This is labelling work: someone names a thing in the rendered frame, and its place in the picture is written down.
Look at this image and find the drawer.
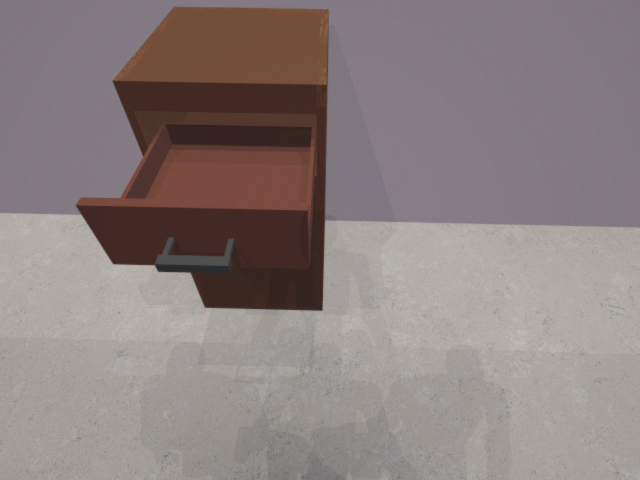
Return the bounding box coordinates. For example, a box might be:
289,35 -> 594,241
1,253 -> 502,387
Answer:
76,122 -> 316,269

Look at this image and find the handle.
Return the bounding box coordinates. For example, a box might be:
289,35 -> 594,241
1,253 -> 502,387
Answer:
155,237 -> 235,274

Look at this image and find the cabinet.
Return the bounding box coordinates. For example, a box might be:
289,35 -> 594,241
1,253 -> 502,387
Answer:
113,7 -> 329,311

